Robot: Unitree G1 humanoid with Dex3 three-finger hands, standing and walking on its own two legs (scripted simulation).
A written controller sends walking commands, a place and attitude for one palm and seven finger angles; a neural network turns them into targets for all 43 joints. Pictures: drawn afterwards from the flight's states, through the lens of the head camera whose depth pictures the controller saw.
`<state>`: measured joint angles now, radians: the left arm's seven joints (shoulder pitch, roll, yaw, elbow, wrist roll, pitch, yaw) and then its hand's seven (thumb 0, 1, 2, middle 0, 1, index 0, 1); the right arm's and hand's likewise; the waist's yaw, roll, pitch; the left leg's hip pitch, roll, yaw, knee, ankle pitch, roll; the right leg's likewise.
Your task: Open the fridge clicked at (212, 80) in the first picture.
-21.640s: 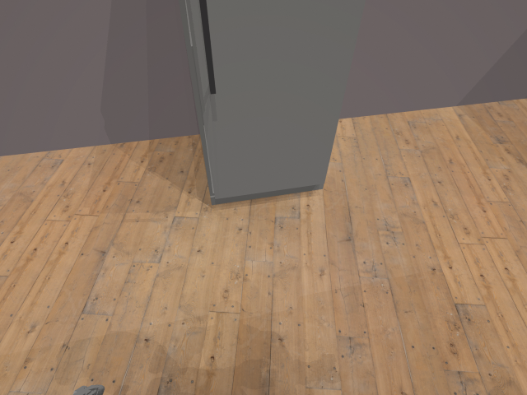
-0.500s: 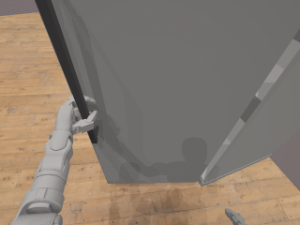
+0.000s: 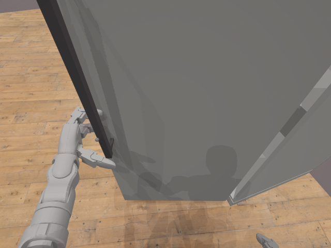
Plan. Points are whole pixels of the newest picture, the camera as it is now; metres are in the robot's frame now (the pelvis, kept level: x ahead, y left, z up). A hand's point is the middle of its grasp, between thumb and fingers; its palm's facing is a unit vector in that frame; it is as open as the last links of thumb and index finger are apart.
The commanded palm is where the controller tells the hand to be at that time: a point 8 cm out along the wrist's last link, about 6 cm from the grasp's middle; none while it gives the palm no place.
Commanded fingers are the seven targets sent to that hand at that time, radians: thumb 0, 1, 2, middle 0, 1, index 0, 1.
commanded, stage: slip the hand off the handle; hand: left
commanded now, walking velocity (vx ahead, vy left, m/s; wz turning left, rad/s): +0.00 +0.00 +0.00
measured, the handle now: (88, 91) +0.41 +0.18 +0.17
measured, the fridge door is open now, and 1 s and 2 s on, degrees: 69 69 69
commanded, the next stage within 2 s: draw the hand back to the body in 1.32 s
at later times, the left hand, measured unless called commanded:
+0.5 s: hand (79, 140) +0.36 +0.23 +0.05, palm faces +0.13 -0.97 -0.20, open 14.6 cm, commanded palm +0.32 +0.28 +0.07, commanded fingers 0.00 -0.55 0.20 -0.25 -1.15 -0.25 -1.15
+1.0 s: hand (70, 164) +0.30 +0.24 +0.04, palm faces +0.15 -0.97 -0.19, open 14.6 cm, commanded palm +0.25 +0.28 +0.07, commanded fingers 0.00 -0.55 0.20 -0.25 -1.15 -0.25 -1.15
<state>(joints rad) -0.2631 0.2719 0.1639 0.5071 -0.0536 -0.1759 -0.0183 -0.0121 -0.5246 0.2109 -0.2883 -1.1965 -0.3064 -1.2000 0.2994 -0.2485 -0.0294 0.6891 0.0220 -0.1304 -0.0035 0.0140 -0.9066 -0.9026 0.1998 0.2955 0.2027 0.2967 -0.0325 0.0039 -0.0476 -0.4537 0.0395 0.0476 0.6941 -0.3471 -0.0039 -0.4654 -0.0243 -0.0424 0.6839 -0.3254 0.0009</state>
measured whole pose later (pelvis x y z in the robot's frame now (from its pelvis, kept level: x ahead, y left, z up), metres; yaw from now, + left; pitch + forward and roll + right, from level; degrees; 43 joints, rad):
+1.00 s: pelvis +0.00 +0.00 -0.01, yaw +1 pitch +6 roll -1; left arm -0.01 0.32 0.26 0.31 -0.13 -0.17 -0.15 -0.02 -0.54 0.20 -0.26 -1.15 -0.26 -1.15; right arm 0.26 -0.26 0.00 0.66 0.03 -0.16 -0.06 0.01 -0.91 -0.90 0.20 0.30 0.20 0.30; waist -0.01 0.02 -0.05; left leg -0.48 0.04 0.03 0.76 -0.38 -0.01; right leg -0.48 -0.02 -0.06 0.74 -0.36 0.00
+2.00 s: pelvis +0.01 -0.01 +0.00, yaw +2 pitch +0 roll -1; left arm 0.32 0.28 0.30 -0.15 -0.24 -0.04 -0.09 -0.02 -0.48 0.23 -0.25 -1.11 -0.25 -1.11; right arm 0.21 -0.25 0.02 0.68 0.02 -0.27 -0.13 0.02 -0.90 -0.90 0.20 0.30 0.20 0.30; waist 0.06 0.04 -0.04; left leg -0.32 0.04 0.00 0.67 -0.35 -0.02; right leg -0.31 -0.02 -0.08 0.65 -0.34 -0.01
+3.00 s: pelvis +0.00 +0.00 +0.03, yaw +0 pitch -7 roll -1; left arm 0.44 0.33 0.34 -0.37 -0.06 -0.08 0.14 0.01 0.88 0.89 -0.21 -0.31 -0.21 -0.30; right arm 0.18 -0.22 0.01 0.71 -0.01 -0.18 -0.09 0.02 -0.90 -0.90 0.20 0.30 0.20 0.30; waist 0.08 0.05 0.04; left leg -0.05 0.04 0.04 0.40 -0.23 -0.01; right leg -0.05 0.00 -0.05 0.37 -0.21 0.00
